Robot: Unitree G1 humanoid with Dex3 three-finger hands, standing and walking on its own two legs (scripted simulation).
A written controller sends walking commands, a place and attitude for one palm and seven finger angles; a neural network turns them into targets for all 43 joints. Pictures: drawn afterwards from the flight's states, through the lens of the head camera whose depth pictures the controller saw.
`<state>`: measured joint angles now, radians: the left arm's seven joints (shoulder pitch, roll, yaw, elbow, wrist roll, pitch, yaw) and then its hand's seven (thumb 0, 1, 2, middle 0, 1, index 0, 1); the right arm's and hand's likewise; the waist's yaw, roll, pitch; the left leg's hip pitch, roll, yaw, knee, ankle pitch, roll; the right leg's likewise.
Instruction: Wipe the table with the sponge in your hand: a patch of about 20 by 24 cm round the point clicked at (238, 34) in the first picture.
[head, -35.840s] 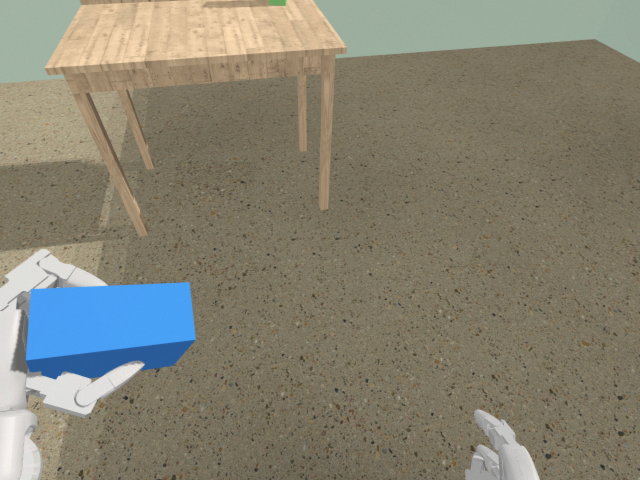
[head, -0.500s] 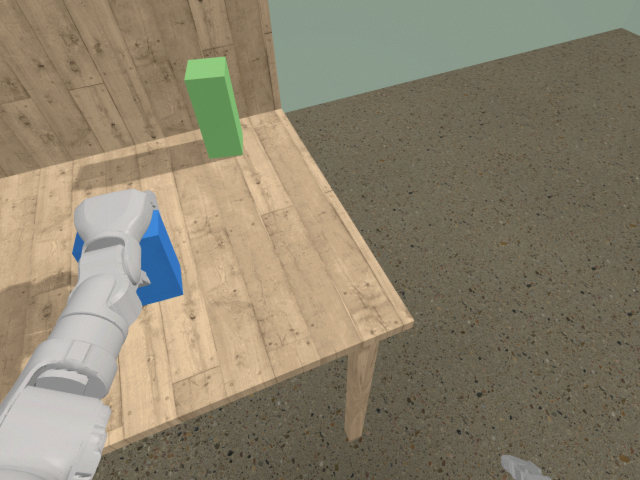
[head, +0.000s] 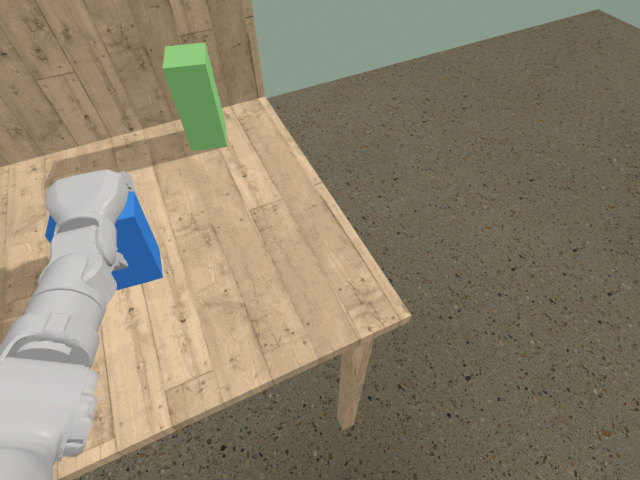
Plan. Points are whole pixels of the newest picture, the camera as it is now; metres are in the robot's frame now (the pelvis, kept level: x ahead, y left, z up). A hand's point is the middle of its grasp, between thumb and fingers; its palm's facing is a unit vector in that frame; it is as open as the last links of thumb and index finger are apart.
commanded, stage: slide back across to the first lane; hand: left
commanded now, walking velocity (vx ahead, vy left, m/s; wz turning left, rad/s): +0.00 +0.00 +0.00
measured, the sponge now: (116, 255) +0.41 +0.31 +0.02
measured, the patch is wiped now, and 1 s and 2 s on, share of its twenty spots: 1.00 1.00 1.00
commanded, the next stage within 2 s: wipe back along the first lane in 0.50 s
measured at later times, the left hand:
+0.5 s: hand (54, 242) +0.39 +0.36 +0.07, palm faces -0.11 -0.03 -0.99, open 10.0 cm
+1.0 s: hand (47, 269) +0.35 +0.35 +0.07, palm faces -0.04 -0.03 -1.00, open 10.0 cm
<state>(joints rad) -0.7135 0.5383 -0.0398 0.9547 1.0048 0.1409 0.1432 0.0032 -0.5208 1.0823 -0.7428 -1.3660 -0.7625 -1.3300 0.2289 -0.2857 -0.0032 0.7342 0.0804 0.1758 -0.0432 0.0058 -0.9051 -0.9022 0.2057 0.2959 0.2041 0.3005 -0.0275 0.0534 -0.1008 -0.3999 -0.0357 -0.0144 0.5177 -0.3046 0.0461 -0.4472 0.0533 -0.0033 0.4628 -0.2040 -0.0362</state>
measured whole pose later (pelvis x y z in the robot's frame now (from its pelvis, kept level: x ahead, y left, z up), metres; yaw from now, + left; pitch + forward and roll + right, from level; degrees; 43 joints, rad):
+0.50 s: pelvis +0.02 +0.02 +0.00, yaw +1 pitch +9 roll -2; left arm -0.57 0.60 0.01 0.79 0.99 0.07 0.06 0.00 -0.51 1.08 -0.72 -1.39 -0.74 -1.35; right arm 0.19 -0.29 -0.01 0.71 0.08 0.16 -0.03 0.01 -0.91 -0.90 0.21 0.30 0.20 0.30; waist 0.02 0.04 -0.07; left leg -0.30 -0.05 -0.03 0.46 -0.30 0.07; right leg -0.34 0.03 -0.01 0.40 -0.21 -0.02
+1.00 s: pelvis +0.02 +0.02 +0.01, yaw +2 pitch +6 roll -2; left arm -0.36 0.54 -0.03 0.52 0.95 0.18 0.10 0.00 -0.50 1.08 -0.71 -1.40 -0.73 -1.37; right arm 0.16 -0.28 0.00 0.70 0.08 0.18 -0.01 0.01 -0.91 -0.90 0.21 0.30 0.20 0.30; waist 0.05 0.07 -0.07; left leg -0.26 -0.07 -0.04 0.45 -0.30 0.07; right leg -0.30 0.02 -0.02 0.40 -0.21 -0.01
